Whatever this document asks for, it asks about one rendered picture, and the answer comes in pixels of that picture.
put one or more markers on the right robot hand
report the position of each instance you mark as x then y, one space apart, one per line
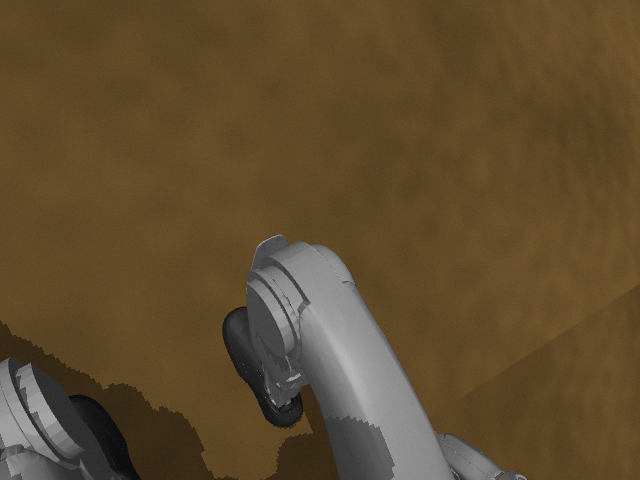
467 462

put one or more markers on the right robot foot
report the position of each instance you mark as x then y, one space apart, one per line
238 343

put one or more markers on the left robot foot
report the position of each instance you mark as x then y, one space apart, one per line
109 437

